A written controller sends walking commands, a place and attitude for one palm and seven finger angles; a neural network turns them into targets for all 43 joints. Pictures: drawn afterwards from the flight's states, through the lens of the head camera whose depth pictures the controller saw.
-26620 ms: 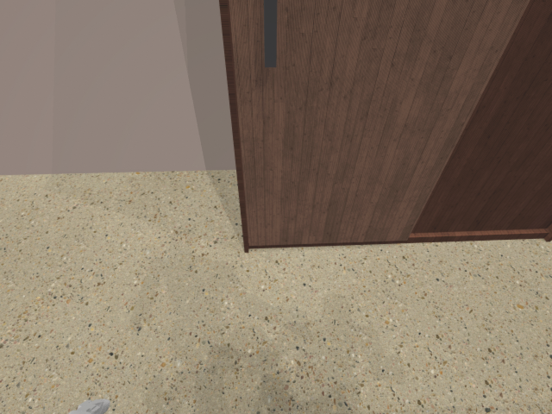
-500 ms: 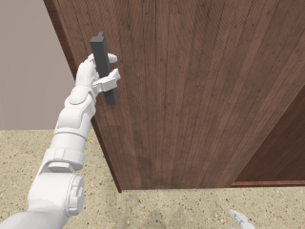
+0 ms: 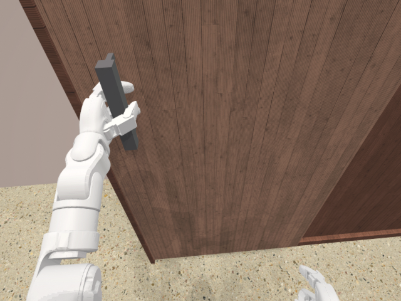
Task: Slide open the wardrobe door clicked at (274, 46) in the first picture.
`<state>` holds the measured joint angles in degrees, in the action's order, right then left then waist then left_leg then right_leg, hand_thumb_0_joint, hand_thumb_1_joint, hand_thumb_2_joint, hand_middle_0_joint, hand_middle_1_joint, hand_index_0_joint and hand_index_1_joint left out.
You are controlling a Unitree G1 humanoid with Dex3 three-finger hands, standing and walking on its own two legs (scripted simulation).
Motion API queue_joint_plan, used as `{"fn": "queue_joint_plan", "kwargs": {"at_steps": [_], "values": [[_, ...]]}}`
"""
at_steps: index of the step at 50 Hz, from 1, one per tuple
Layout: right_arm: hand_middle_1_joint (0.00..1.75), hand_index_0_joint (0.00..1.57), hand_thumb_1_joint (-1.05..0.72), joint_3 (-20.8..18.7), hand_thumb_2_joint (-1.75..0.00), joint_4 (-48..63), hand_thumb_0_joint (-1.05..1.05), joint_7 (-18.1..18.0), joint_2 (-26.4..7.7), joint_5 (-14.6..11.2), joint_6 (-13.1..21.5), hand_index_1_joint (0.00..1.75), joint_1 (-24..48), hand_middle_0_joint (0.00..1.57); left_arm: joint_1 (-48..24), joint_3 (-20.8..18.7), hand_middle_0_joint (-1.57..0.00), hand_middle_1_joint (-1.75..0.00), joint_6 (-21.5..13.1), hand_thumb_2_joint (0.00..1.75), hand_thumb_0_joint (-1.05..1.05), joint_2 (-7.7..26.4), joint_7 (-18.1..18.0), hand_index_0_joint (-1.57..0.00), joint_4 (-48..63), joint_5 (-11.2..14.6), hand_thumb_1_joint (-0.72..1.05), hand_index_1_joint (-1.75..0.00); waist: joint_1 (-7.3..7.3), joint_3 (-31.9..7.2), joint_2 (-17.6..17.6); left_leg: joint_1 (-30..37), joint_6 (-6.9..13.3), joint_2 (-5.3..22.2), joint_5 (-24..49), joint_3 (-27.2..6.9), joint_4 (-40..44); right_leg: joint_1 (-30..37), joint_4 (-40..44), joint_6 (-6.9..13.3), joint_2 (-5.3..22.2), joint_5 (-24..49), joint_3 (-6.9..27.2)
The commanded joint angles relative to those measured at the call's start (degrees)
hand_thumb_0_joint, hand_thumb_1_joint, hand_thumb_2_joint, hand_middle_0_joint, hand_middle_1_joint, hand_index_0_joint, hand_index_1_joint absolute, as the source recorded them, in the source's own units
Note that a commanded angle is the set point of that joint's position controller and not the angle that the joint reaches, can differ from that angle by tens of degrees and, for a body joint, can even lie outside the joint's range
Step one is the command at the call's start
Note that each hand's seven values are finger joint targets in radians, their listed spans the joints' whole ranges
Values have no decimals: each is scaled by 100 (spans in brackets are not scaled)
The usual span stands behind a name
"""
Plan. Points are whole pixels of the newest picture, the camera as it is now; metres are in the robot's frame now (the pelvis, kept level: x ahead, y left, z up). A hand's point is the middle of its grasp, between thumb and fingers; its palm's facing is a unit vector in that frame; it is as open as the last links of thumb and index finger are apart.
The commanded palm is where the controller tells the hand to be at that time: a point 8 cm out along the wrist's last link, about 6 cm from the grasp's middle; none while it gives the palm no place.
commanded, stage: tug the door sideways, standing still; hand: left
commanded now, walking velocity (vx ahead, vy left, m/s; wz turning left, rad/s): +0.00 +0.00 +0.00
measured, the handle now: (121, 104) +0.44 +0.17 +0.19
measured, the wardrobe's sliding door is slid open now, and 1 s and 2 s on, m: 0.00 0.00 0.18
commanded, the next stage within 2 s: step sideways, sliding the door along in 0.56 s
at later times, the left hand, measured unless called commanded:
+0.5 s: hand (130, 117) +0.40 +0.15 +0.19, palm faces +0.15 -0.99 -0.02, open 6.1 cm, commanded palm +0.37 +0.15 +0.20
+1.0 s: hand (132, 119) +0.40 +0.15 +0.19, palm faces +0.22 -0.97 -0.09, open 6.4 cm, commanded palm +0.38 +0.14 +0.20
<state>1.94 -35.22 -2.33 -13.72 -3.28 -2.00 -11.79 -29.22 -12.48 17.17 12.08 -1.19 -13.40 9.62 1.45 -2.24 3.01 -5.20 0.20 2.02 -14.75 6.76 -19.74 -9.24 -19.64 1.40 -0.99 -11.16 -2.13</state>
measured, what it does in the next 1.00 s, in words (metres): lifts its right foot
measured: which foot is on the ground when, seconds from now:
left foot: down 0.00-1.00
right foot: down 0.00-0.76, up 0.78-1.00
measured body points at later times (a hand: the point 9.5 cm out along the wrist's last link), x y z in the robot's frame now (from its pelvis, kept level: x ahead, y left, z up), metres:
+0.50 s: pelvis +0.02 +0.00 -0.01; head +0.02 -0.01 +0.44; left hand +0.38 +0.20 +0.20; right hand +0.25 -0.18 -0.10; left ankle -0.05 +0.12 -0.75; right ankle -0.01 -0.10 -0.75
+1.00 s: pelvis -0.01 -0.03 -0.01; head +0.04 -0.04 +0.44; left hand +0.39 +0.20 +0.19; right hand +0.10 -0.25 -0.15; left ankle -0.06 +0.12 -0.75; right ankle +0.02 -0.16 -0.71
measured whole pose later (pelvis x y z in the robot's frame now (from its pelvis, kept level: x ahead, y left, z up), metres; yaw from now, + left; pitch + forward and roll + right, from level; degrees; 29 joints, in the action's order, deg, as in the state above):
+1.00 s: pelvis -0.01 -0.03 -0.01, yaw +2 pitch -1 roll -1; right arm 0.8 -41.8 -4.7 -11.2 -1.8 0.2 -14.6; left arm -37.2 -4.9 -0.1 13.9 -7.0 -19.8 7.4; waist -3.5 7.5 3.6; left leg -8.3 -2.0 4.7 -18.7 -0.1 -28.2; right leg -23.6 -47.2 -0.1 1.5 -22.0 -3.4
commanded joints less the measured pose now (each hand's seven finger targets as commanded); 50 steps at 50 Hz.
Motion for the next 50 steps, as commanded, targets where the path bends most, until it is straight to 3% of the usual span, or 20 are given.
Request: {"fn": "queue_joint_plan", "kwargs": {"at_steps": [1,3,4,5,8,13,15,19,23,31,33,34,35,36,38,39,40,42,47,50], "values": [[30,20,-90,-209,-90,1072,0,41,-627,16,267,30,860,20,-793,-218,-45,-140,-288,90,0,901,224,-45,2682,96,90,-140,-618,-2281,-203,390,81,-47,3827,-373,-300,1641,-461,72,122,3902,2],[30,20,-90,-197,-90,1095,0,52,-624,23,246,30,914,20,-537,-281,-45,-140,-149,90,0,921,240,-45,2908,124,90,-140,-612,-2216,-376,305,95,-63,3713,-393,-306,1645,-476,63,117,3915,-2],[30,20,-90,-212,-90,1098,0,43,-652,12,220,30,961,20,-486,-436,-45,-140,-113,90,0,1130,225,-45,3080,124,90,-140,-637,-2206,-237,343,82,-58,3757,-394,-327,1645,-482,78,116,3902,16],[30,20,-90,-168,-90,1097,0,43,-607,11,230,30,1029,20,-790,-16,-45,-140,-54,90,0,778,239,-45,3274,118,90,-140,-543,-2120,-58,379,79,-74,3813,-423,-336,1508,-470,77,121,3825,12],[30,20,-90,-171,-90,887,0,-25,-609,23,284,30,988,20,-1612,223,-45,-140,197,90,0,529,140,-45,2907,127,90,-140,-327,-1816,-340,470,96,-83,3542,-497,-423,1095,-404,41,58,3467,-37],[30,20,-90,-187,-90,590,0,-121,-572,92,326,30,846,20,-2657,801,-45,-140,446,90,0,-8,-71,-45,2445,-24,90,-140,-80,-1869,-220,647,91,-147,3895,-568,-658,839,-520,21,88,3733,-95],[30,20,-90,-180,-90,551,0,-129,-529,111,327,30,862,20,-2833,1027,-45,-140,448,90,0,-196,-102,-45,2428,-86,90,-140,-72,-2058,-3,808,78,-167,4116,-609,-741,768,-585,28,107,3732,-106],[30,20,-90,-158,-90,488,0,-122,-496,139,320,30,891,20,-3025,1388,-45,-140,362,90,0,-571,-83,-45,2106,-96,90,-140,-10,-1937,-449,756,83,-166,3828,-718,-726,656,-598,24,122,3495,-153],[30,20,-90,-115,-90,470,0,-102,-410,158,334,30,912,20,-3450,1687,-45,-140,230,90,0,-936,-53,-45,1810,-103,90,-140,50,-1933,-454,796,86,-178,3820,-799,-774,507,-652,25,122,3327,-181],[30,20,-90,-87,-90,406,0,-25,-319,137,344,30,875,20,-4275,2240,-45,-140,-18,90,0,-1501,-89,-45,1140,-157,90,-140,157,-2007,-99,877,-19,-113,3608,-972,-809,130,-708,50,115,2603,-207],[30,20,-90,-91,-90,323,0,-30,-356,128,365,30,839,20,-4930,2120,-45,-140,-136,90,0,-1310,-152,-45,1108,-162,90,-140,201,-2122,-133,884,-83,-114,3372,-1008,-773,77,-674,66,97,2363,-219],[30,20,-90,-108,-90,372,0,-181,-648,204,378,30,593,20,-4740,84,-45,-140,-1180,90,0,1864,-478,-45,1056,-539,90,-140,-4,-1693,-352,164,213,299,2218,-947,-752,-73,-623,-114,372,1520,65],[30,20,-90,-139,-90,244,0,-219,-529,258,327,30,671,20,-3805,902,-45,-140,-1514,90,0,720,-416,-45,360,-536,90,-140,-8,-1434,-670,-64,316,413,1483,-1160,-600,-86,-817,-159,372,1091,1],[30,20,-90,-147,-90,340,0,-272,-510,275,362,30,696,20,-3591,1229,-45,-140,-1755,90,0,305,-342,-45,478,-448,90,-140,7,-1441,-587,-36,437,693,899,-1427,-433,-315,-1194,-165,305,532,-85],[30,20,-90,-163,-90,412,0,-360,-506,283,409,30,825,20,-3895,1441,-45,-140,-2054,90,0,130,-311,-45,693,-384,90,-140,62,-1225,457,239,872,1415,154,-2308,11,-1283,-2380,-151,52,-831,-96],[30,20,-90,-191,-90,439,0,-367,-470,273,449,30,765,20,-4154,1468,-45,-140,-2154,90,0,187,-326,-45,899,-383,90,-140,99,-1227,754,750,1130,1750,313,-2905,188,-2025,-3163,-112,18,-1564,30],[30,20,-90,-192,-90,392,0,-333,-430,274,471,30,790,20,-4325,1346,-45,-140,-2194,90,0,319,-354,-45,953,-394,90,-140,105,-1116,728,1100,1293,1993,899,-3120,151,-2534,-3602,-73,124,-1879,248],[30,20,-90,-240,-90,314,0,-273,-463,240,518,30,735,20,-4390,1382,-45,-140,-2300,90,0,237,-335,-45,1061,-393,90,-140,91,-1031,605,1633,1343,2086,2303,-2715,-197,-2863,-3497,-63,341,-1686,380],[30,20,-90,-327,-90,286,0,-259,-530,152,578,30,576,20,-4482,1624,-45,-140,-2383,90,0,-3,-236,-45,1175,-464,90,-140,158,-1084,1024,1372,1104,1859,2299,-1783,-198,-2192,-2850,-131,400,-1033,-23],[30,20,-90,-323,-90,377,0,-278,-493,108,692,30,597,20,-4487,1969,-45,-140,-2454,90,0,-354,-153,-45,1355,-445,90,-140,165,-1163,925,1030,924,1772,2389,-1378,-360,-1369,-2121,-132,357,-751,-224]]}}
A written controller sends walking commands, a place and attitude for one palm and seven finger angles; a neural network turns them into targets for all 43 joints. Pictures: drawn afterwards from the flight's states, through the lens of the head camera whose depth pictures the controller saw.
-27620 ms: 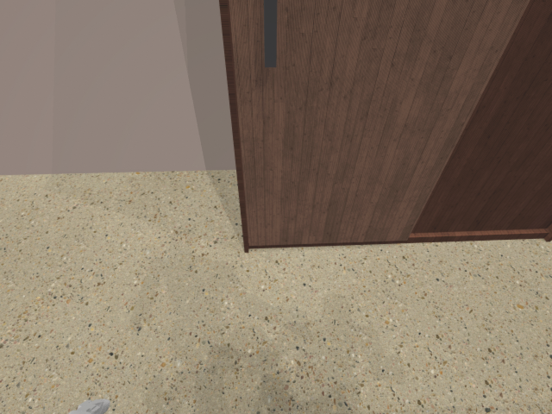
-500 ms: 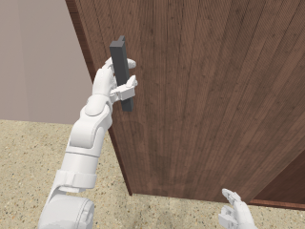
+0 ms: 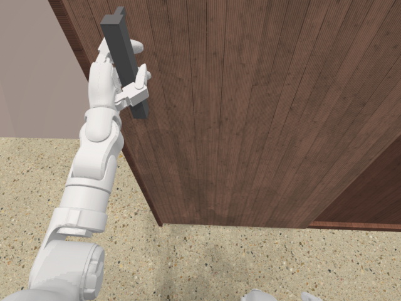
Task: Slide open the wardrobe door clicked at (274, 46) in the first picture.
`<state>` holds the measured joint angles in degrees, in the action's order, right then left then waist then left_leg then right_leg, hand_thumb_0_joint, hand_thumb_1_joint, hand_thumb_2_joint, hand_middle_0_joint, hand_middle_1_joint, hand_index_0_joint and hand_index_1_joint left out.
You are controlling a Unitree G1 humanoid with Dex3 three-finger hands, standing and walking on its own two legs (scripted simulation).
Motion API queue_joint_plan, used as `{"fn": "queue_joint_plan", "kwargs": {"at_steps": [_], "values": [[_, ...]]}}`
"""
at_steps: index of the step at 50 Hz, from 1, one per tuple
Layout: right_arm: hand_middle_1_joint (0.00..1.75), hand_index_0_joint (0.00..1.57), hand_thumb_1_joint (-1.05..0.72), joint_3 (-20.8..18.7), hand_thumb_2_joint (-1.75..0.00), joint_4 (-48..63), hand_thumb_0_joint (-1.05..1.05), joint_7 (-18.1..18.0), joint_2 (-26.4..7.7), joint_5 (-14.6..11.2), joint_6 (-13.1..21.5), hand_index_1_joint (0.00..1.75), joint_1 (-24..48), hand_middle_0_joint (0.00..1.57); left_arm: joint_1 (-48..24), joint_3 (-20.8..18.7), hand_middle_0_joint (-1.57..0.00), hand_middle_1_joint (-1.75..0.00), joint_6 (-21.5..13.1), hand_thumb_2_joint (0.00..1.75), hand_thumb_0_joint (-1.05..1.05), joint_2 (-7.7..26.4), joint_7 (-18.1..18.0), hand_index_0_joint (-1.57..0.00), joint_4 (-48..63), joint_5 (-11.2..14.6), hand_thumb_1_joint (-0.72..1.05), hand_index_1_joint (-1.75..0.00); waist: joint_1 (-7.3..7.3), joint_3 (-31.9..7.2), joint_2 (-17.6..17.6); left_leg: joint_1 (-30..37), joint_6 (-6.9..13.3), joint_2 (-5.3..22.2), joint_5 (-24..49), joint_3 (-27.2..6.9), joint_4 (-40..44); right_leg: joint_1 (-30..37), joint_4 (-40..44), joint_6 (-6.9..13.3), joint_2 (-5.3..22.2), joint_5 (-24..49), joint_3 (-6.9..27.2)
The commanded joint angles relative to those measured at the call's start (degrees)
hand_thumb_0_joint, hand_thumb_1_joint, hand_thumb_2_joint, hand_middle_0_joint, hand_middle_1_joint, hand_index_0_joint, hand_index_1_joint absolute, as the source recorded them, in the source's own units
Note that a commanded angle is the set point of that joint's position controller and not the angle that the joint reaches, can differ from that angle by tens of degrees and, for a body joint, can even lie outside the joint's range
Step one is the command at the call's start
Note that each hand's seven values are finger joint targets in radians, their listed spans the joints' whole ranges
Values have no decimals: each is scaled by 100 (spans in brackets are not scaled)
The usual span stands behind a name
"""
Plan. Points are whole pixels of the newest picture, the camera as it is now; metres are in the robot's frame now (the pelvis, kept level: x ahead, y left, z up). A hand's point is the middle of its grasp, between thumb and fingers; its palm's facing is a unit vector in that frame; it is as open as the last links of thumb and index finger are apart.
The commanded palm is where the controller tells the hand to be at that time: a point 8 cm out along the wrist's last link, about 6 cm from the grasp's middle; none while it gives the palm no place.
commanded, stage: step sideways, sliding the door along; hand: left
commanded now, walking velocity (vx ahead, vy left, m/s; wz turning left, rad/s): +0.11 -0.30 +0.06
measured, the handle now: (132, 68) +0.46 +0.19 +0.20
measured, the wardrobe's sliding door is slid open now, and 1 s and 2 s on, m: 0.00 0.18 0.44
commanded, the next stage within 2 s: none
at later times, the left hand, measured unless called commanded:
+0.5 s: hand (171, 86) +0.43 +0.11 +0.19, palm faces +0.38 -0.92 -0.12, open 6.5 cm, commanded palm +0.40 +0.07 +0.19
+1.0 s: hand (241, 88) +0.44 -0.02 +0.19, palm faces +0.31 -0.95 -0.08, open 6.8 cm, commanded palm +0.41 -0.04 +0.19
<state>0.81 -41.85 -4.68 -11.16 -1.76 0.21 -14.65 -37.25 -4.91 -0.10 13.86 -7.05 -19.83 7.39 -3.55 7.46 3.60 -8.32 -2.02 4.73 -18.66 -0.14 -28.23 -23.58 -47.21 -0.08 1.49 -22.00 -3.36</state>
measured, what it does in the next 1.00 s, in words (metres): steps to the right: right foot, then right foot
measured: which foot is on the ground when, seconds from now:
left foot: down 0.00-0.54, up 0.56-0.66, down 0.68-1.00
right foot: up 0.00-0.08, down 0.10-0.24, up 0.26-0.52, down 0.54-0.68, up 0.70-1.00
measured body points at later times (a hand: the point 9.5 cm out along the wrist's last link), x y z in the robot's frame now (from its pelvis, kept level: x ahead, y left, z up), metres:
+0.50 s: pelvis +0.07 -0.14 -0.01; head +0.16 -0.11 +0.43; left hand +0.40 +0.15 +0.20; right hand +0.34 -0.27 -0.11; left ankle -0.01 +0.07 -0.74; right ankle +0.16 -0.29 -0.71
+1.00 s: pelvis +0.14 -0.21 -0.01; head +0.23 -0.19 +0.43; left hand +0.41 +0.03 +0.19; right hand +0.38 -0.33 -0.11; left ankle +0.04 -0.06 -0.74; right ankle +0.21 -0.33 -0.72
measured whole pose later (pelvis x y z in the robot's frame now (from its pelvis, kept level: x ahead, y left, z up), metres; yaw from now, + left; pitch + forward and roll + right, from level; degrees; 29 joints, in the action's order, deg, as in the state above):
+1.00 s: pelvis +0.14 -0.21 -0.01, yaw +10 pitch -2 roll -3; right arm 1.2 -31.6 2.0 -8.7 -1.2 8.0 -7.1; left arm -14.3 0.9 -3.1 8.7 -6.1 19.0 2.6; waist -8.2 14.0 4.4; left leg -6.1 -5.4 12.2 -23.9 6.4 -34.3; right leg -21.9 -42.9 -2.2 0.7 -13.7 -5.2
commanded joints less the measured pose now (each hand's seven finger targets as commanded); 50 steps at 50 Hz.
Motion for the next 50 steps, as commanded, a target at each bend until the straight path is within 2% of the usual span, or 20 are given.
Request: {"fn": "queue_joint_plan", "kwargs": {"at_steps": [1,3,5,6,8,10,11,12,14,17,23,25,27,30,32,33,34,35,40,50], "values": [[30,20,-90,-214,-90,1077,0,-47,-734,-76,509,30,890,20,-3608,1262,-45,-140,-746,90,0,-596,438,-45,2008,-232,90,-140,633,-2200,892,1180,1014,1385,2923,-409,279,528,1011,32,45,521,-203],[30,20,-90,-160,-90,1189,0,-28,-657,-160,565,30,1046,20,-3601,1525,-45,-140,-778,90,0,-839,478,-45,2290,-271,90,-140,542,-2417,635,436,689,1035,2613,-8,-566,1796,1731,83,50,1307,-249],[30,20,-90,-177,-90,1190,0,-57,-520,-205,552,30,1202,20,-3298,1322,-45,-140,-743,90,0,-413,406,-45,2418,-389,90,-140,483,-2539,-1182,-1090,250,-38,127,502,-1990,2779,2341,570,1384,3312,1187],[30,20,-90,-199,-90,1132,0,-70,-526,-110,628,30,1342,20,-3323,1184,-45,-140,-793,90,0,-212,381,-45,2592,-402,90,-140,420,-2266,-1129,-1499,167,-448,-1287,325,-2353,2567,2354,762,1710,4039,1333],[30,20,-90,-280,-90,972,0,-91,-588,-141,646,30,1216,20,-2992,1107,-45,-140,-761,90,0,-225,402,-45,3060,-375,90,-140,359,-2423,-1573,-1422,183,-282,-1469,155,-2416,2806,1914,951,1595,4839,1215],[30,20,-90,-240,-90,885,0,-70,-567,-89,675,30,1058,20,-3166,1384,-45,-140,-810,90,0,-576,376,-45,3294,-327,90,-140,777,-2611,-1057,197,329,184,476,92,-97,1744,478,538,1166,5012,292],[30,20,-90,-372,-90,1037,0,-55,-877,-29,649,30,1150,20,-3056,1457,-45,-140,-895,90,0,-737,402,-45,3379,-242,90,-140,741,-2756,571,1843,832,1516,3674,-1375,408,-211,-580,-43,358,2462,-199],[30,20,-90,-428,-90,1146,0,119,-890,-25,578,30,1142,20,-3118,1647,-45,-140,-943,90,0,-946,493,-45,3359,-214,90,-140,577,-3040,1202,2494,1312,2560,5382,-2360,328,-1047,-1537,-85,171,-787,309],[30,20,-90,-506,-90,1206,0,313,-827,-119,522,30,1311,20,-3600,1466,-45,-140,-1074,90,0,-705,549,-45,3743,-299,90,-140,595,-2695,743,2718,1559,2519,4772,-1857,7,-1729,-1814,44,410,-818,658],[30,20,-90,-527,-90,1299,0,376,-861,-128,484,30,1174,20,-3090,1383,-45,-140,-963,90,0,-603,530,-45,3513,-379,90,-140,642,-2363,784,2779,1197,2073,4956,-936,-47,-1819,-1235,-49,351,-275,308],[30,20,-90,-381,-90,1664,0,350,-696,-123,783,30,1309,20,-2253,1390,-45,-140,-794,90,0,-473,577,-45,3983,-374,90,-140,584,-2428,1496,1764,452,1258,4667,565,-750,533,974,-170,-79,1189,-494],[30,20,-90,-295,-90,1707,0,295,-592,-189,898,30,1415,20,-1852,1400,-45,-140,-757,90,0,-407,554,-45,4172,-451,90,-140,528,-2350,714,906,268,820,3533,661,-1381,1637,1779,-186,94,3117,-401],[30,20,-90,-250,-90,1585,0,202,-345,-79,953,30,1490,20,-1578,1317,-45,-140,-742,90,0,-94,536,-45,4460,-557,90,-140,605,-2218,-1018,-770,-105,-262,-806,673,-2264,2287,1866,226,1492,6711,854],[30,20,-90,-252,-90,1470,0,164,-393,-97,1012,30,1329,20,-1035,1355,-45,-140,-738,90,0,-265,492,-45,5446,-561,90,-140,455,-2732,-2495,-1282,47,-345,-1748,146,-2456,3036,1272,629,1691,7790,1059],[30,20,-90,-213,-90,1426,0,183,-421,-76,1060,30,1366,20,-1032,1728,-45,-140,-902,90,0,-706,459,-45,5700,-524,90,-140,644,-2932,-2156,-399,140,-63,72,318,-707,2687,611,385,1351,7417,474],[30,20,-90,-325,-90,1439,0,188,-630,-57,1025,30,1416,20,-1004,1733,-45,-140,-1024,90,0,-754,464,-45,5744,-499,90,-140,677,-3048,-1312,1103,303,813,3549,-55,-135,1267,92,-56,917,5412,49],[30,20,-90,-455,-90,1645,0,275,-809,-31,1020,30,1552,20,-893,1851,-45,-140,-1142,90,0,-808,501,-45,5758,-469,90,-140,480,-3043,374,2336,724,1975,6564,-848,-54,-323,-664,-264,392,1031,3],[30,20,-90,-437,-90,1804,0,467,-718,-6,1003,30,1452,20,-1056,1977,-45,-140,-1247,90,0,-1067,531,-45,5806,-539,90,-140,409,-3122,863,2603,1020,2215,7956,-954,-323,-802,-1387,-140,266,-1013,232],[30,20,-90,-466,-90,1743,0,684,-723,-19,1058,30,1044,20,-698,1846,-45,-140,-1205,90,0,-900,490,-45,5438,-664,90,-140,521,-2461,892,3173,745,1743,7251,-72,-513,-1633,-1144,-126,27,-358,-13],[30,20,-90,-119,-90,1937,0,609,-409,-29,1131,30,1581,20,89,1971,-45,-140,-1206,90,0,-856,540,-45,5888,-586,90,-140,419,-1901,839,1271,440,1690,5498,678,-1339,812,1364,-216,-66,1879,-259]]}}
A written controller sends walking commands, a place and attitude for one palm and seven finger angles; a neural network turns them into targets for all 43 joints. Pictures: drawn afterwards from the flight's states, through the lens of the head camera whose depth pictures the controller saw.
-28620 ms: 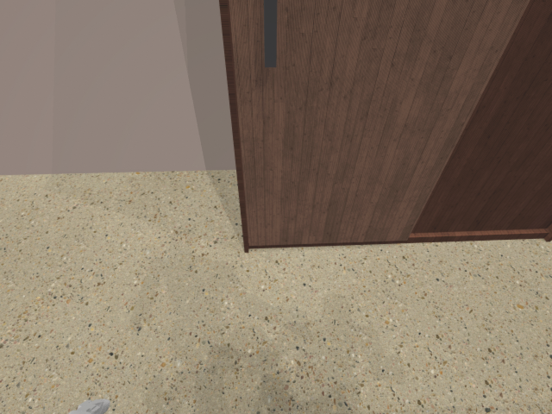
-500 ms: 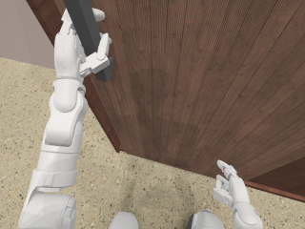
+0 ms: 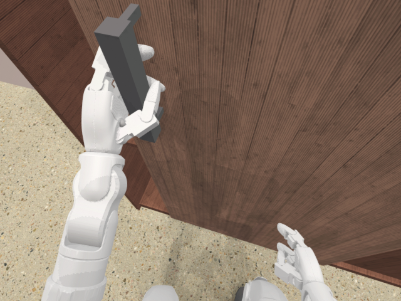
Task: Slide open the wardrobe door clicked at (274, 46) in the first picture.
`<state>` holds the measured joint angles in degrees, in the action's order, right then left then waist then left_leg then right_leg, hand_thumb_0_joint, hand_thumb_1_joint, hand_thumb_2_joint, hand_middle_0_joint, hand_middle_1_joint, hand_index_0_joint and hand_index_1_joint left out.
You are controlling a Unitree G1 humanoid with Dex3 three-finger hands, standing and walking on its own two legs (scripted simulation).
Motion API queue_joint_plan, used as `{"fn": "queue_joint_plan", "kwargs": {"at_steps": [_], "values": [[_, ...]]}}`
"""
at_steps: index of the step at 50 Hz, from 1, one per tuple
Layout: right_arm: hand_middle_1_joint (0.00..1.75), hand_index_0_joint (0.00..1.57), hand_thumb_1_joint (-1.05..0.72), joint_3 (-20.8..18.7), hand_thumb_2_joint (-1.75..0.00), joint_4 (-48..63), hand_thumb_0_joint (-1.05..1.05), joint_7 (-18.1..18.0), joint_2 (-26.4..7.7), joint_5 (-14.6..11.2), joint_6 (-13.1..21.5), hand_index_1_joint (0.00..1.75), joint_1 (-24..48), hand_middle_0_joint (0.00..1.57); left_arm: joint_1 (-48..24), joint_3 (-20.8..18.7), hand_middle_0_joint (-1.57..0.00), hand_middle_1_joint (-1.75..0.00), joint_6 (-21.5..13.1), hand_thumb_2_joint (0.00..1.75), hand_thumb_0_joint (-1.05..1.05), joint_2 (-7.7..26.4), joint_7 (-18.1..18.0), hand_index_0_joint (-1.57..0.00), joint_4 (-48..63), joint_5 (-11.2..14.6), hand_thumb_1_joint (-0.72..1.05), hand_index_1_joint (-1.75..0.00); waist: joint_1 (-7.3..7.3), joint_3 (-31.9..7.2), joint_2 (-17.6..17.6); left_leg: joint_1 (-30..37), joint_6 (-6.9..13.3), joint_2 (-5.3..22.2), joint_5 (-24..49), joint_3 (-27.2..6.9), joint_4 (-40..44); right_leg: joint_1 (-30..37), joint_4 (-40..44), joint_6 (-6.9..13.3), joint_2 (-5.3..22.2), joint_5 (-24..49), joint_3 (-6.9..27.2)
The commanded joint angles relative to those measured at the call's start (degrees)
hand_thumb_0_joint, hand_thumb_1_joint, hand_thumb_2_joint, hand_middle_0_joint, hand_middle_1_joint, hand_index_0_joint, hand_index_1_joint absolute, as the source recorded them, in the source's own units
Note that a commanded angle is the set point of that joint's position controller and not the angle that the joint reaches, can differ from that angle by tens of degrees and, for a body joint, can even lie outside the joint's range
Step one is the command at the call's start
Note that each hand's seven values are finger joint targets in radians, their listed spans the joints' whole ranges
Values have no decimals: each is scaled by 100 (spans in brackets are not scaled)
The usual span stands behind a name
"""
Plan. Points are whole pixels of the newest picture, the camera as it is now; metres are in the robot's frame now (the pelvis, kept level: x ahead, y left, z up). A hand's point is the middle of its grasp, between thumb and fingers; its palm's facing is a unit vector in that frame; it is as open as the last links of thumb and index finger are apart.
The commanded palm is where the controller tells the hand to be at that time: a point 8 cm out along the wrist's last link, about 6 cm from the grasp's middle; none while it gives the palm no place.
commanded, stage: step sideways, sliding the door along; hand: left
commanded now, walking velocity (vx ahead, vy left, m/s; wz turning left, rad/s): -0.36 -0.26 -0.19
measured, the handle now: (143, 83) +0.37 +0.16 +0.21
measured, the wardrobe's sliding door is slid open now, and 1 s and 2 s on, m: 0.18 0.44 0.54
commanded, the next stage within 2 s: stop walking and hold the door there in 1.52 s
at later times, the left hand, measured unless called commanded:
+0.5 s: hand (246, 143) +0.30 +0.01 +0.20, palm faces -0.04 -0.99 -0.10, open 7.7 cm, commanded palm +0.28 +0.01 +0.19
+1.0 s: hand (358, 167) +0.29 -0.12 +0.20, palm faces -0.02 -1.00 -0.02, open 7.2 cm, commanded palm +0.27 -0.13 +0.19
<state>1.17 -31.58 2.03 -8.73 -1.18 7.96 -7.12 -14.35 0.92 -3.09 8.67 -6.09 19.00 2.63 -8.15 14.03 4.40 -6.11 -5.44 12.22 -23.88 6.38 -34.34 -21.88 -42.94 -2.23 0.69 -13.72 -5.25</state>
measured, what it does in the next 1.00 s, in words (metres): steps to the right: right foot, then left foot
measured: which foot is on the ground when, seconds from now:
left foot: down 0.00-0.06, up 0.08-0.26, down 0.28-0.64, up 0.66-0.82, down 0.84-1.00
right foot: up 0.00-0.00, down 0.02-0.26, up 0.28-0.62, down 0.64-0.82, up 0.84-1.00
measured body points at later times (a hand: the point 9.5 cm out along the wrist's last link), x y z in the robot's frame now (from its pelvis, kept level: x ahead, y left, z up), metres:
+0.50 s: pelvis -0.04 -0.07 +0.02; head +0.05 -0.06 +0.45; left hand +0.30 +0.06 +0.20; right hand +0.15 -0.27 -0.08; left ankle -0.05 +0.08 -0.73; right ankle -0.03 -0.24 -0.65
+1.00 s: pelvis -0.11 -0.21 +0.01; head -0.02 -0.19 +0.45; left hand +0.29 -0.07 +0.20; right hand +0.05 -0.45 -0.09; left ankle -0.08 -0.06 -0.73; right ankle -0.13 -0.37 -0.63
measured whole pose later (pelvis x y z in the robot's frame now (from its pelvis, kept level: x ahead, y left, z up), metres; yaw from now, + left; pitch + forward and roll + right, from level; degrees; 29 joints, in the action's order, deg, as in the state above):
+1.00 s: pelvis -0.11 -0.21 +0.01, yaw -8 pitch -1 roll -4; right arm -2.5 -35.9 1.4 -11.5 -1.6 1.8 -5.8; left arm -29.0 -0.7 -4.8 9.4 -6.7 1.6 2.6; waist -6.6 12.8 1.1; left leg -14.7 -3.5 11.7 -16.1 6.0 -32.4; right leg -31.2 -67.4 -2.1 2.0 -22.5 -2.0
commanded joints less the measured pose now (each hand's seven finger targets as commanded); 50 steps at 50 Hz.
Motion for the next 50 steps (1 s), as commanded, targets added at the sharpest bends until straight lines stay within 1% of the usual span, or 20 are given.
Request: {"fn": "queue_joint_plan", "kwargs": {"at_steps": [1,3,4,6,11,12,13,14,17,22,29,31,32,33,35,39,40,41,42,50], "values": [[30,20,-90,-131,-90,895,0,-65,-608,-110,326,30,914,20,-2181,1342,-45,-140,-962,90,0,-229,438,-45,2120,-151,90,-140,853,-2638,202,571,716,706,4945,27,-1258,1135,1134,59,254,2226,137],[30,20,-90,-148,-90,949,0,-145,-469,-138,277,30,944,20,-1492,1077,-45,-140,-930,90,0,152,377,-45,2165,-189,90,-140,586,-2908,-2162,-1389,254,-1010,-1532,-173,-2945,2193,1459,951,1721,7745,2288],[30,20,-90,-262,-90,835,0,-168,-528,-90,245,30,742,20,-972,1003,-45,-140,-818,90,0,159,326,-45,2038,-140,90,-140,530,-3150,-2289,-1595,312,-1088,-2063,-703,-3326,2250,1390,1064,1975,7928,2486],[30,20,-90,-102,-90,771,0,-121,-364,-57,253,30,813,20,-1488,1224,-45,-140,-1106,90,0,-99,285,-45,3137,-183,90,-140,768,-3400,-2102,-2021,320,-1006,-1831,-893,-2886,3203,1020,1212,1846,7962,2099],[30,20,-90,-193,-90,746,0,-67,-458,12,-126,30,846,20,-1757,1505,-45,-140,-1428,90,0,-264,348,-45,2837,-296,90,-140,1010,-3778,-1438,126,263,-672,1067,-239,186,2031,656,830,1187,5987,1083],[30,20,-90,-310,-90,778,0,-92,-560,13,-168,30,780,20,-1824,1372,-45,-140,-1446,90,0,-77,354,-45,2642,-267,90,-140,1063,-3838,-1336,1343,549,61,2927,-636,660,856,233,552,970,4164,933],[30,20,-90,-455,-90,954,0,-63,-862,31,-152,30,855,20,-1846,1420,-45,-140,-1427,90,0,-173,416,-45,2562,-223,90,-140,929,-3816,38,2193,1253,1582,6024,-1876,816,-593,-745,141,326,546,650],[30,20,-90,-498,-90,1134,0,1,-964,4,-244,30,863,20,-1729,1381,-45,-140,-1354,90,0,-147,377,-45,2128,-333,90,-140,807,-3670,491,2475,1581,2121,7449,-1867,713,-1212,-1807,160,198,-1907,832],[30,20,-90,-454,-90,954,0,87,-884,73,-175,30,802,20,-2557,1114,-45,-140,-1218,90,0,-242,289,-45,1724,-413,90,-140,1046,-2743,533,1734,1520,1967,6927,-1336,742,-1969,-2897,83,227,-1832,967],[30,20,-90,-494,-90,915,0,18,-885,21,-164,30,739,20,-2531,1189,-45,-140,-926,90,0,-321,403,-45,1230,-351,90,-140,921,-2781,897,1558,999,1411,5950,-49,988,-992,-1602,-50,169,-830,287],[30,20,-90,-363,-90,836,0,-128,-788,-168,81,30,657,20,-2714,1084,-45,-140,-886,90,0,-234,308,-45,928,-148,90,-140,956,-2832,1258,988,744,1012,4563,231,338,712,747,-36,-138,15,-72],[30,20,-90,-285,-90,825,0,-127,-605,-287,151,30,746,20,-2915,1185,-45,-140,-911,90,0,-206,293,-45,1020,-167,90,-140,823,-2900,184,353,781,377,2690,215,-671,1335,1978,36,290,2098,173],[30,20,-90,-216,-90,853,0,-190,-380,-300,148,30,877,20,-2975,1142,-45,-140,-924,90,0,23,258,-45,993,-217,90,-140,799,-2824,-1470,-972,706,-311,-298,274,-1612,1797,2034,461,1317,4593,1234],[30,20,-90,-154,-90,762,0,-274,-321,-172,224,30,953,20,-2674,966,-45,-140,-847,90,0,265,191,-45,1035,-183,90,-140,617,-2817,-1814,-1515,317,-821,-1646,-130,-2425,1418,1942,808,1840,5423,1859],[30,20,-90,-338,-90,519,0,-373,-518,-157,253,30,655,20,-2675,783,-45,-140,-848,90,0,229,110,-45,1586,-65,90,-140,750,-3546,-2768,-2009,285,-966,-1777,-569,-2780,2841,1118,1185,1799,6984,1770],[30,20,-90,-366,-90,286,0,-351,-641,-67,-93,30,744,20,-3292,999,-45,-140,-1055,90,0,-110,175,-45,1325,-64,90,-140,1113,-3385,-1463,-331,312,-731,570,-106,185,1593,403,806,1147,4779,757],[30,20,-90,-455,-90,348,0,-344,-791,-48,-204,30,610,20,-3441,1161,-45,-140,-1104,90,0,-237,266,-45,1170,-6,90,-140,1197,-3487,-740,1022,549,37,2745,-609,1045,389,-371,470,829,2724,522],[30,20,-90,-642,-90,564,0,-292,-1159,-24,-216,30,630,20,-3511,1178,-45,-140,-1077,90,0,-284,358,-45,1089,70,90,-140,1017,-3641,929,2132,1336,1921,5818,-2580,1111,-1290,-1546,48,163,-1210,383],[30,20,-90,-677,-90,611,0,-100,-1211,-84,-249,30,693,20,-3604,1025,-45,-140,-1009,90,0,-228,401,-45,424,-54,90,-140,879,-3787,314,1727,1657,2201,4934,-2724,1036,-1151,-2556,208,182,-1669,1007],[30,20,-90,-577,-90,480,0,-134,-1105,-72,-336,30,502,20,-4476,1181,-45,-140,-672,90,0,-360,537,-45,-137,-30,90,-140,959,-3034,1030,1321,1124,1209,4791,-475,985,-1028,-1684,-39,286,-697,269]]}}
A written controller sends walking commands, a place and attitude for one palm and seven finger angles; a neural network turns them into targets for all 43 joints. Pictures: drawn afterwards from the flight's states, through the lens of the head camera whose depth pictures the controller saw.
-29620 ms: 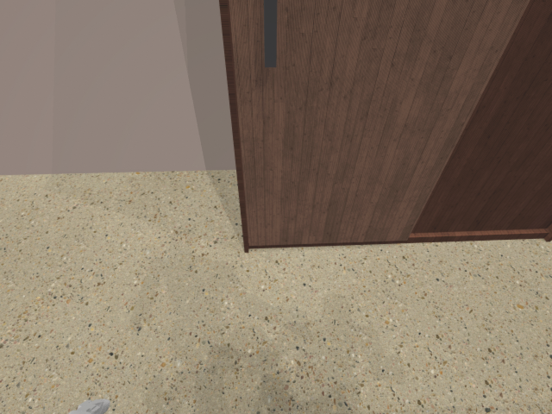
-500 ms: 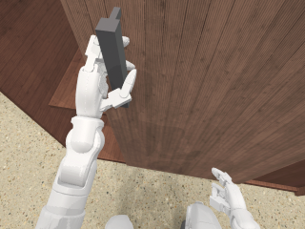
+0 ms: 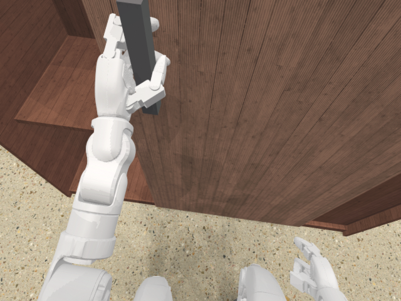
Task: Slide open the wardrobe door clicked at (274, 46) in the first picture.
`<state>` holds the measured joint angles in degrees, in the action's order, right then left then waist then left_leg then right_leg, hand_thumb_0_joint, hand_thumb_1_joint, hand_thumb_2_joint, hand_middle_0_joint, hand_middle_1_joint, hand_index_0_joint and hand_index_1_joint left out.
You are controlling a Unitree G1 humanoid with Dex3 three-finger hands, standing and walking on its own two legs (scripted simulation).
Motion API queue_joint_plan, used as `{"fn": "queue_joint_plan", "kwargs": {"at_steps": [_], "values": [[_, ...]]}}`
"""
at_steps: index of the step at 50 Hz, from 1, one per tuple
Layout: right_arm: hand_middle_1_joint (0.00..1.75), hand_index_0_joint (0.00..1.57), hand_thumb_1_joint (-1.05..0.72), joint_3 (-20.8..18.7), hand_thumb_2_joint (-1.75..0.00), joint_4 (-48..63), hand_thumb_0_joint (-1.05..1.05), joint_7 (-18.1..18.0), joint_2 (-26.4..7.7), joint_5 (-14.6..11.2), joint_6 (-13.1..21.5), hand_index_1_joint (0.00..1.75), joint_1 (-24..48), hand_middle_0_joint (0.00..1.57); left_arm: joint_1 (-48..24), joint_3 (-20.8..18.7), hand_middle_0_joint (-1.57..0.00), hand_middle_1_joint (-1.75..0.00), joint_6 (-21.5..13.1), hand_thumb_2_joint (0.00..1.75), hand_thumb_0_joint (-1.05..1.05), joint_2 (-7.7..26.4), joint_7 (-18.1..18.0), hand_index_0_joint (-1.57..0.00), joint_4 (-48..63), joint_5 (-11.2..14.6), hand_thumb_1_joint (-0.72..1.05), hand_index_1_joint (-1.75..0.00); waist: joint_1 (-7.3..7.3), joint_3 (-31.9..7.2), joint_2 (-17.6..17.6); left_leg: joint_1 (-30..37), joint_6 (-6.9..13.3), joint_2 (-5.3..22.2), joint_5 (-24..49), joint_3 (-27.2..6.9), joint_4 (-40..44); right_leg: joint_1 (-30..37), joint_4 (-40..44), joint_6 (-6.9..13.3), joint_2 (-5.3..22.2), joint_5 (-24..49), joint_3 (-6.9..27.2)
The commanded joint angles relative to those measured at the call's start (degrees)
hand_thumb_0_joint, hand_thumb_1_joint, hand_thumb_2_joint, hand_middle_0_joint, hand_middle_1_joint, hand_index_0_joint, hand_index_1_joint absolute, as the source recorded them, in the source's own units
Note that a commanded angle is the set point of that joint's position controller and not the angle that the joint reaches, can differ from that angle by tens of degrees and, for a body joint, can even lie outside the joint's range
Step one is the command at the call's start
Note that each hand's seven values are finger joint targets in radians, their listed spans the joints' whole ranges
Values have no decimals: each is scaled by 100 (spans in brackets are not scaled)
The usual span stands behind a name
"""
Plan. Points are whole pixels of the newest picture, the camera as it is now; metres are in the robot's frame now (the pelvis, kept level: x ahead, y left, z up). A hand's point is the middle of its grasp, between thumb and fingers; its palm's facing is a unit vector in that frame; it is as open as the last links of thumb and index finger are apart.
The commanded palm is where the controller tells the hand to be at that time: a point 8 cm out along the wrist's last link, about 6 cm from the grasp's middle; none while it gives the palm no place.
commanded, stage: step sideways, sliding the door along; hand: left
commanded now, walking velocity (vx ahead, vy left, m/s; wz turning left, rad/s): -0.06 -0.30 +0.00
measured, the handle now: (147, 55) +0.43 +0.17 +0.20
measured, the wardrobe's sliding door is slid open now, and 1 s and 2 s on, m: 0.44 0.54 0.54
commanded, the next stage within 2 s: stop walking and hold the door there in 0.52 s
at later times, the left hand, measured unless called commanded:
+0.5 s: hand (225, 91) +0.39 +0.05 +0.19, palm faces +0.22 -0.97 -0.05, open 7.0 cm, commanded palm +0.36 +0.03 +0.18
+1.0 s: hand (226, 88) +0.40 +0.05 +0.19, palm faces +0.47 -0.87 -0.17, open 6.8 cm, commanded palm +0.36 +0.07 +0.16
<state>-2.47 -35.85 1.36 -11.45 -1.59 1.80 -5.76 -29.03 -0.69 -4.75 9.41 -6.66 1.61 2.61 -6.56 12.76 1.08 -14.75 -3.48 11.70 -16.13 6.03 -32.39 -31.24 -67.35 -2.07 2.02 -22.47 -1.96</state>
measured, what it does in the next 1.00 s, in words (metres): steps to the right: right foot, then left foot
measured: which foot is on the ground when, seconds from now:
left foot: down 0.00-0.20, up 0.22-0.34, down 0.36-0.70, up 0.72-0.92, down 0.94-1.00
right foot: up 0.00-0.18, down 0.20-0.34, up 0.36-0.70, down 0.72-0.96, up 0.98-1.00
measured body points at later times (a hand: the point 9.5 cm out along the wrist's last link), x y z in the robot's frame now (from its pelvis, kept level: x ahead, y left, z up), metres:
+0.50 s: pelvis +0.00 -0.14 +0.00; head +0.08 -0.10 +0.43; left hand +0.37 +0.10 +0.20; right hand +0.21 -0.34 -0.11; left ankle +0.01 +0.01 -0.74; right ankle +0.00 -0.30 -0.64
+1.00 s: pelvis +0.00 -0.22 -0.01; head +0.04 -0.23 +0.43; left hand +0.37 +0.09 +0.20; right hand +0.17 -0.51 -0.10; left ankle +0.03 -0.15 -0.74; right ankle +0.04 -0.38 -0.73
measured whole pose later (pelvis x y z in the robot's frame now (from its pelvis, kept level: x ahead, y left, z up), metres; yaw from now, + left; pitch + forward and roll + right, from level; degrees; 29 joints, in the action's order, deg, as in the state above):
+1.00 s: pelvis +0.00 -0.22 -0.01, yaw -2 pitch -2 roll -1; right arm -2.6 -38.4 -4.3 -18.5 -3.0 1.9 -8.3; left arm -26.7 -20.8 -3.6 25.0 -7.7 -17.2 3.2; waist -0.9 5.6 0.9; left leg -16.9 3.5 0.8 -16.5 9.1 -35.7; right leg -20.1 -39.3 -2.6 4.2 -22.0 -0.9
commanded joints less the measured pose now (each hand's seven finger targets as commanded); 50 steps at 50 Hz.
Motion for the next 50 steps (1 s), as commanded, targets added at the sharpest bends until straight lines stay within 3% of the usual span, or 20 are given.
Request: {"fn": "queue_joint_plan", "kwargs": {"at_steps": [1,7,10,13,15,16,17,18,21,26,31,32,34,35,36,38,40,45,48,50], "values": [[30,20,-90,-193,-90,926,0,-90,-812,-39,282,30,344,20,-2966,1296,-45,-140,-493,90,0,-407,582,-45,1517,3,90,-140,811,-2973,1606,2203,908,1217,4081,-316,775,180,1167,-57,101,155,-175],[30,20,-90,-61,-90,978,0,-133,-669,-192,382,30,447,20,-2982,1180,-45,-140,-502,90,0,-305,448,-45,1236,80,90,-140,754,-3075,1505,1343,643,930,2739,-276,-178,2122,3416,0,-198,834,-503],[30,20,-90,125,-90,906,0,-261,-202,-219,429,30,755,20,-3151,958,-45,-140,-457,90,0,341,282,-45,1406,-67,90,-140,648,-2897,-1482,-1073,98,-630,-2110,62,-2436,2996,4310,839,1714,5049,1307],[30,20,-90,27,-90,604,0,-441,-384,-152,454,30,692,20,-2860,894,-45,-140,-476,90,0,238,179,-45,2007,71,90,-140,566,-3139,-2619,-1732,149,-821,-2445,-172,-2851,4091,3386,1260,1606,7315,1141],[30,20,-90,78,-90,496,0,-423,-364,-125,343,30,615,20,-3047,1211,-45,-140,-559,90,0,-206,182,-45,1955,62,90,-140,857,-3268,-1816,-357,195,-660,-646,46,-231,3485,2454,840,1154,6612,277],[30,20,-90,-46,-90,499,0,-409,-536,-83,245,30,466,20,-3169,1348,-45,-140,-659,90,0,-304,266,-45,1976,79,90,-140,1071,-3457,-777,1670,370,-43,2147,-243,850,1805,1483,386,833,4786,-131],[30,20,-90,-281,-90,711,0,-350,-912,-11,221,30,515,20,-3173,1391,-45,-140,-705,90,0,-401,368,-45,1957,165,90,-140,923,-3702,1106,3325,1194,1886,5868,-2325,602,-344,261,-52,35,229,-145],[30,20,-90,-314,-90,799,0,-99,-953,-75,209,30,632,20,-3340,1367,-45,-140,-701,90,0,-518,449,-45,1497,96,90,-140,773,-3953,581,3062,1449,2338,5309,-2568,585,-231,-501,139,214,-1013,645],[30,20,-90,-266,-90,698,0,38,-832,-110,162,30,625,20,-3826,1383,-45,-140,-670,90,0,-489,479,-45,1407,28,90,-140,846,-2894,1142,2349,1412,1932,3941,-1631,685,-781,-557,84,460,-560,535],[30,20,-90,-234,-90,881,0,-49,-841,-102,223,30,373,20,-3420,1164,-45,-140,-412,90,0,-244,552,-45,1278,69,90,-140,796,-2983,1636,2030,924,1298,3676,-227,774,208,810,-69,200,136,-98],[30,20,-90,-159,-90,1012,0,-78,-813,-180,431,30,260,20,-3139,783,-45,-140,-463,90,0,150,479,-45,1135,162,90,-140,878,-3047,1985,2069,741,1214,4237,-128,360,1186,2443,-52,-206,167,-443],[30,20,-90,-280,-90,570,0,-182,-1088,-131,336,30,3,20,-1736,-2559,-45,-140,-422,90,0,3297,165,-45,-944,-27,90,-140,641,-3043,1921,1865,605,1114,3951,117,237,1339,2759,-97,-355,487,-517],[30,20,-90,-172,-90,734,0,-174,-880,-236,320,30,-123,20,-1830,-1691,-45,-140,-480,90,0,2700,341,-45,-381,-91,90,-140,628,-3082,857,1086,584,144,2078,455,-1334,2331,4421,107,228,3017,-90],[30,20,-90,-53,-90,829,0,-242,-511,-259,347,30,110,20,-1879,-1994,-45,-140,-523,90,0,3182,282,-45,-239,-142,90,-140,633,-3041,-1081,-788,221,-548,-1366,439,-2527,3418,4164,613,1493,6097,1404],[30,20,-90,24,-90,787,0,-335,-509,-152,468,30,308,20,-1593,-2507,-45,-140,-387,90,0,3560,192,-45,-432,-127,90,-140,486,-2890,-1368,-1343,74,-761,-2333,-175,-3228,3079,4164,900,2033,6754,1791],[30,20,-90,53,-90,629,0,-425,-738,-202,531,30,185,20,-1371,-2388,-45,-140,-322,90,0,3289,149,-45,-363,-27,90,-140,500,-3069,-2244,-1673,8,-853,-2238,-636,-3766,3457,3744,1130,1925,6958,1941],[30,20,-90,100,-90,578,0,-567,-822,-192,547,30,360,20,-1222,-2840,-45,-140,-314,90,0,3466,-41,-45,-498,-19,90,-140,515,-3217,-2062,-1406,56,-941,-2114,-455,-2732,3747,3472,1092,1798,7393,1301],[30,20,-90,64,-90,540,0,-635,-952,-111,337,30,276,20,-1307,-2221,-45,-140,-494,90,0,2891,-66,-45,-343,-94,90,-140,689,-3367,-763,461,14,-1004,518,-14,521,2921,3294,599,1286,5230,672],[30,20,-90,-76,-90,713,0,-481,-1187,-200,321,30,-33,20,-1204,-1533,-45,-140,-572,90,0,2227,23,-45,-304,-52,90,-140,579,-3270,1200,1472,855,878,4063,-1296,878,1256,2507,94,129,-561,112],[30,20,-90,-63,-90,658,0,-476,-1214,-74,407,30,-73,20,-1423,-1665,-45,-140,-592,90,0,2537,-23,-45,-361,-171,90,-140,679,-2943,1686,1520,871,953,4504,-1471,1033,727,1325,166,29,-867,155]]}}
